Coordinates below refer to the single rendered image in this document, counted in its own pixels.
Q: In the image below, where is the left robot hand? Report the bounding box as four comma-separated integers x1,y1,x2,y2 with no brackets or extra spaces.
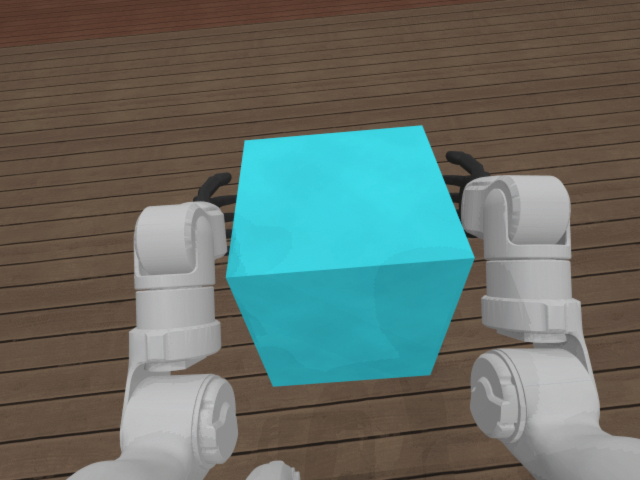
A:
193,172,237,256

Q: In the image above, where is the left robot upper arm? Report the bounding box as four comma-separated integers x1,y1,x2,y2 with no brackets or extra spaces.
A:
66,374,238,480

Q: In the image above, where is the carton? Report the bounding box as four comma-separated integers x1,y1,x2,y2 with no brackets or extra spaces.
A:
226,125,475,387

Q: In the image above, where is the right robot hand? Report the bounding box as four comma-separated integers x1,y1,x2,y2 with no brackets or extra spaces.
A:
442,151,490,238

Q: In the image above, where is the left robot forearm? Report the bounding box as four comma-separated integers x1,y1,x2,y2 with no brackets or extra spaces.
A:
120,201,227,452

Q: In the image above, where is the right robot upper arm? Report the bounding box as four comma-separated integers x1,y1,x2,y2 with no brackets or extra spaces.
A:
470,348,640,480

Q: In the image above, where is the right robot forearm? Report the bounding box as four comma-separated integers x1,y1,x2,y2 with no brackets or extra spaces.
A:
461,175,600,418

